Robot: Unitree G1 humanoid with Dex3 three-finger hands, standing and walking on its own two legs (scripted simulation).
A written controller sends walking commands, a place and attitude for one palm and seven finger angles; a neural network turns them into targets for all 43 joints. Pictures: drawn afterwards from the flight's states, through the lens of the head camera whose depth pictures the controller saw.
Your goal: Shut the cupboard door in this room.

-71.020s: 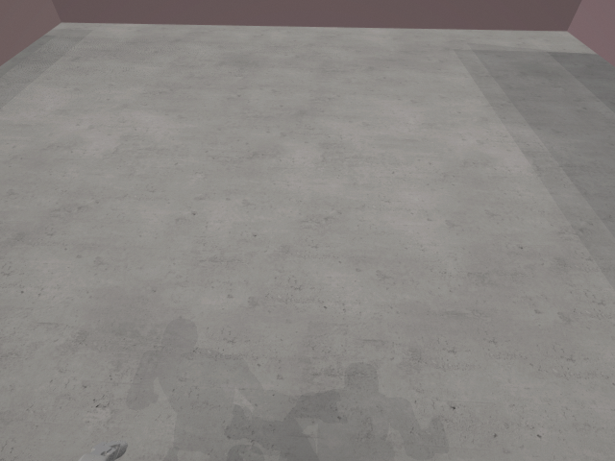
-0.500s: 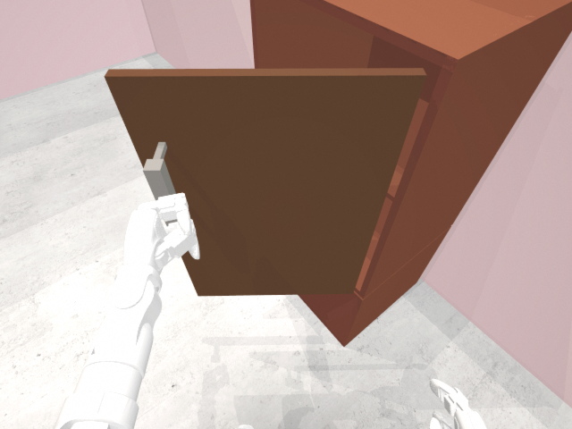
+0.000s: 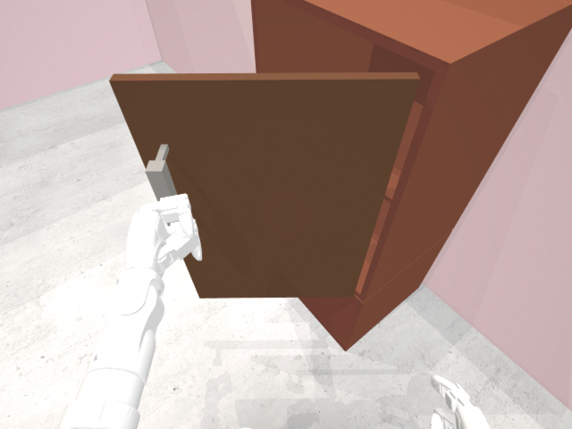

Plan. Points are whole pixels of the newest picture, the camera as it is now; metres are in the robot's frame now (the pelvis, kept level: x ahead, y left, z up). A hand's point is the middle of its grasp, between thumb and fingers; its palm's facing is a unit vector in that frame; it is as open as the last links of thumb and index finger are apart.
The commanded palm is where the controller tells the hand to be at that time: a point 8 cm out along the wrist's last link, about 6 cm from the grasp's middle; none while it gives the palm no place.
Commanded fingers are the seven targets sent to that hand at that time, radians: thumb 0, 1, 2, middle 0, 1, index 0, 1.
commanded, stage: push the door shut along its arc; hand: left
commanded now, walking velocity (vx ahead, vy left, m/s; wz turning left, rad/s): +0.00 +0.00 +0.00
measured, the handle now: (171, 190) +0.45 +0.20 +0.08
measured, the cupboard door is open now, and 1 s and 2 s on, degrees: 53 43 24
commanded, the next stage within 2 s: pull the fist back off the door in 1.82 s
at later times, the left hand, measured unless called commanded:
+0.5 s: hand (198, 205) +0.41 +0.15 +0.09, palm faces -0.07 -1.00 -0.04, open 3.1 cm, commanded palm +0.40 +0.20 +0.09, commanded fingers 0.00 0.90 0.90 -1.30 -1.50 -1.30 -1.50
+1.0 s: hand (227, 175) +0.47 +0.11 +0.10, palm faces -0.22 -0.97 -0.03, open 3.1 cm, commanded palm +0.46 +0.16 +0.09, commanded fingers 0.00 0.90 0.90 -1.30 -1.50 -1.30 -1.50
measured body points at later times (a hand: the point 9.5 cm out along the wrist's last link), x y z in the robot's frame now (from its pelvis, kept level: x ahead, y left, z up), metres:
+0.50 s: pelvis -0.01 -0.01 +0.00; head +0.04 -0.01 +0.44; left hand +0.41 +0.20 +0.10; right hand +0.08 -0.27 -0.12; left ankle +0.04 +0.09 -0.71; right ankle -0.02 -0.10 -0.71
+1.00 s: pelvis -0.01 +0.01 -0.02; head +0.06 +0.01 +0.43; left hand +0.47 +0.17 +0.10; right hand +0.02 -0.26 -0.13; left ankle +0.04 +0.09 -0.71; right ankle -0.02 -0.10 -0.71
